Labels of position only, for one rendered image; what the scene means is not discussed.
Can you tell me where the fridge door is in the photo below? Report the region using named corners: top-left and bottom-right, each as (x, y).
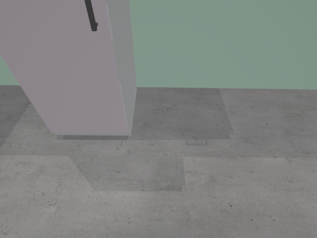
top-left (0, 0), bottom-right (127, 133)

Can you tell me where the handle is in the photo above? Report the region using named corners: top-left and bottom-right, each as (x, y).
top-left (85, 0), bottom-right (98, 31)

